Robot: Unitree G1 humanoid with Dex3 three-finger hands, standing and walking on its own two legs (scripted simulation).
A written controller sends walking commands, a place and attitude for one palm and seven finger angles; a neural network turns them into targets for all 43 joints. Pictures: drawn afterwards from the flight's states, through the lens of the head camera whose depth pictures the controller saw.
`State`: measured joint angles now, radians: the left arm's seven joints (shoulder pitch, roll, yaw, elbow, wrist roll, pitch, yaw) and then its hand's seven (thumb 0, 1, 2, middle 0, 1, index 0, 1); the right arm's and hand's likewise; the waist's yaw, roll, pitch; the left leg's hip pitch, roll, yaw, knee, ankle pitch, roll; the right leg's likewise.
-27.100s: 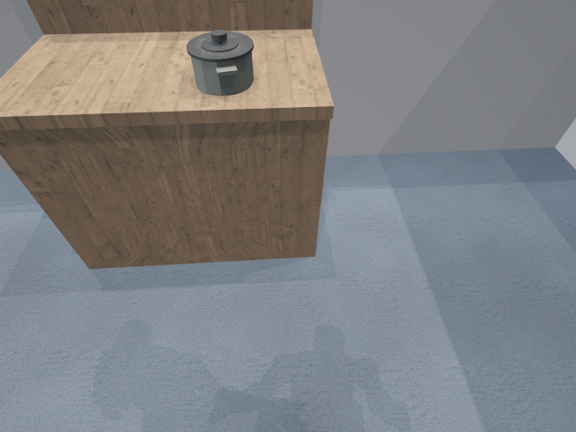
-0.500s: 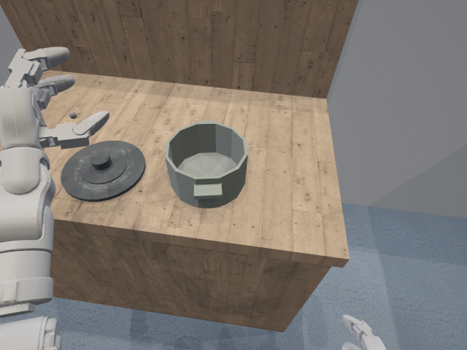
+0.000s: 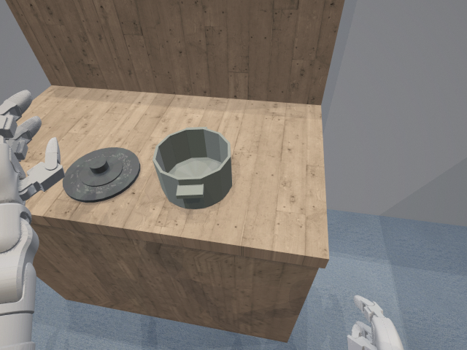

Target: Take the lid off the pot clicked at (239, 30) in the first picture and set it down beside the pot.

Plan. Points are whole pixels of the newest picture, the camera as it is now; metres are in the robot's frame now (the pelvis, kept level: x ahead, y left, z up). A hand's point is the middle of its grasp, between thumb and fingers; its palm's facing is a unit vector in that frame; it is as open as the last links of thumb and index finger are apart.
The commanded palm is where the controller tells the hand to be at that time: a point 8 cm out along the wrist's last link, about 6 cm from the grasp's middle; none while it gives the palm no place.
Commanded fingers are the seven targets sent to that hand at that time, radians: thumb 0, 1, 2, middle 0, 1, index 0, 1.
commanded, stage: draw the hand back to the body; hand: left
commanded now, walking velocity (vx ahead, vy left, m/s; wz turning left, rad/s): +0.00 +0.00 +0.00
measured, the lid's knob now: (98, 165) +0.50 +0.37 +0.01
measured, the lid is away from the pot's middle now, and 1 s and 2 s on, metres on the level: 0.24 0.24 0.24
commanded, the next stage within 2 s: step back with the hand held close in 0.90 s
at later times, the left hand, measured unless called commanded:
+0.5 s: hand (41, 216) +0.23 +0.26 +0.19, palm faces +0.41 -0.86 -0.31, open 7.4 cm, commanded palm +0.16 +0.30 +0.20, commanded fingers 0.00 0.90 0.90 -0.20 -0.30 -0.20 -0.30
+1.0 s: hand (3, 258) +0.17 +0.28 +0.19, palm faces +0.40 -0.85 -0.35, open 7.4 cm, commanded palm +0.12 +0.32 +0.20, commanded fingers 0.00 0.90 0.90 -0.20 -0.30 -0.20 -0.30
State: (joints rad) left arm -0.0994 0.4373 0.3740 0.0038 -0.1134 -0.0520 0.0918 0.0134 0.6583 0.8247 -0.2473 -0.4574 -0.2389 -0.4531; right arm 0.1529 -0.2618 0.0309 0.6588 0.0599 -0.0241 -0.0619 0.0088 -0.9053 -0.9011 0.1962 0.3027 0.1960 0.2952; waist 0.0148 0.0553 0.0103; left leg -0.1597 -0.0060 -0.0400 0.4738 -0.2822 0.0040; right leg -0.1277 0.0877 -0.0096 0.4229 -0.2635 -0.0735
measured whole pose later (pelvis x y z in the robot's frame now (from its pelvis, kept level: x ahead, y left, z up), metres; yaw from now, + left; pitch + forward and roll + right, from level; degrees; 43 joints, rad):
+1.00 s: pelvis -0.01 +0.04 +0.00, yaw +0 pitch -5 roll -1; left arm 0.50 0.36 0.31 -0.54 -0.10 -0.07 0.09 0.02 0.89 0.90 -0.21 -0.30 -0.20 -0.30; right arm 0.16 -0.21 0.05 0.63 0.01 -0.08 -0.06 0.01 -0.90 -0.90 0.20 0.30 0.20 0.30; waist 0.06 0.05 0.00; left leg -0.11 -0.05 -0.02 0.46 -0.27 0.06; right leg -0.07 0.05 0.01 0.39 -0.24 -0.02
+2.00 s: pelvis -0.09 +0.07 -0.02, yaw -2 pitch +0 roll -3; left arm 0.57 0.44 0.45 -0.70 -0.02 -0.25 0.14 0.02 0.89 0.90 -0.22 -0.30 -0.21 -0.30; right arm 0.26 -0.22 -0.01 0.53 0.02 -0.08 -0.06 0.01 -0.90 -0.90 0.20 0.30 0.20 0.30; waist -0.03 -0.04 0.02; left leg -0.45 -0.03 0.04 0.68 -0.25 0.10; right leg -0.40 0.00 -0.04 0.60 -0.21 0.01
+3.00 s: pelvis -0.22 +0.08 -0.02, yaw -2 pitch +2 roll -3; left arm 0.58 0.43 0.37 -0.69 -0.05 -0.19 0.11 0.02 0.89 0.90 -0.22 -0.31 -0.21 -0.30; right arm 0.26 -0.21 -0.01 0.57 0.02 -0.07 -0.05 0.01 -0.90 -0.90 0.20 0.30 0.20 0.30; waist -0.06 -0.03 -0.09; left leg -0.39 0.03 -0.01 0.67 -0.34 0.02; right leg -0.34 -0.01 -0.02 0.60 -0.30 0.04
